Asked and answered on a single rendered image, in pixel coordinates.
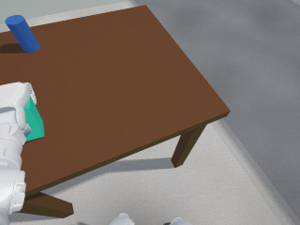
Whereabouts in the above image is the robot right shin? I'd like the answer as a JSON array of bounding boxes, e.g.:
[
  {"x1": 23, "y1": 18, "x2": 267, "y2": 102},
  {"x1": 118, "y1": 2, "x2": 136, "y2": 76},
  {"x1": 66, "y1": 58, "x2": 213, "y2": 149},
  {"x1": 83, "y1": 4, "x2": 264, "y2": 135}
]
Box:
[{"x1": 171, "y1": 217, "x2": 183, "y2": 224}]

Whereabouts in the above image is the left robot hand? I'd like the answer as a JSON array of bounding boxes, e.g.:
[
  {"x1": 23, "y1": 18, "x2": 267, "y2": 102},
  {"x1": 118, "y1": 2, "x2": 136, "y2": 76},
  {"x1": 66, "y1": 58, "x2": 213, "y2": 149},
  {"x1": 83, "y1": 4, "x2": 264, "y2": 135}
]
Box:
[{"x1": 0, "y1": 82, "x2": 37, "y2": 134}]

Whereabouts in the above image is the robot left shin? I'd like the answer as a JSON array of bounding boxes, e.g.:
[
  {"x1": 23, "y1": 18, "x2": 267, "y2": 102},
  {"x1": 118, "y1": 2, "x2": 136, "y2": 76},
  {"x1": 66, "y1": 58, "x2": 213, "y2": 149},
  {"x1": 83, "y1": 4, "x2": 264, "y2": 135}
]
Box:
[{"x1": 119, "y1": 213, "x2": 130, "y2": 219}]

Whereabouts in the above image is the robot shin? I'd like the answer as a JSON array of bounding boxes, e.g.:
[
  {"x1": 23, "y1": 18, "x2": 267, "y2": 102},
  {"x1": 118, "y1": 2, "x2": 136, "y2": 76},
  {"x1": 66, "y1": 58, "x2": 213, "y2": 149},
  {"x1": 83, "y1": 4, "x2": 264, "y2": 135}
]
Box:
[
  {"x1": 171, "y1": 217, "x2": 183, "y2": 224},
  {"x1": 119, "y1": 213, "x2": 130, "y2": 219}
]

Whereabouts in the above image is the robot left forearm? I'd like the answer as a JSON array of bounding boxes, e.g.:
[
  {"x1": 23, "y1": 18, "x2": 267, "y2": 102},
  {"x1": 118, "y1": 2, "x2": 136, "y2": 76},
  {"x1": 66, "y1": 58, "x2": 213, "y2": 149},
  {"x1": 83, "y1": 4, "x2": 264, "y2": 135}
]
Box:
[{"x1": 0, "y1": 103, "x2": 26, "y2": 170}]

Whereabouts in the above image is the sponge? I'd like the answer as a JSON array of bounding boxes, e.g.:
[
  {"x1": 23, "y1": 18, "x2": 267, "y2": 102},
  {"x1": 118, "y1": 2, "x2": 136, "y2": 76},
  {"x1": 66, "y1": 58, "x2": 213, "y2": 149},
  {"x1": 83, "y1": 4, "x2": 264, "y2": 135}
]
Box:
[{"x1": 24, "y1": 96, "x2": 45, "y2": 142}]

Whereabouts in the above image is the table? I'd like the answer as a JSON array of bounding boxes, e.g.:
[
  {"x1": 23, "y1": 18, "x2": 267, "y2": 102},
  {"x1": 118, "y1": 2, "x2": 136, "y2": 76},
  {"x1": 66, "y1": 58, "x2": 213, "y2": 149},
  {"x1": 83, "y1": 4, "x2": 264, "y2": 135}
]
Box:
[{"x1": 0, "y1": 5, "x2": 231, "y2": 218}]

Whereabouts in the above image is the robot left upper arm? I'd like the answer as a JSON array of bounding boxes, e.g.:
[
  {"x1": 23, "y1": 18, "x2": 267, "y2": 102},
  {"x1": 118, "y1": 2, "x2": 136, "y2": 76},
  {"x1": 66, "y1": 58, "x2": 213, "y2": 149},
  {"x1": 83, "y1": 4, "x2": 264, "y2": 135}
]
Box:
[{"x1": 0, "y1": 168, "x2": 26, "y2": 225}]

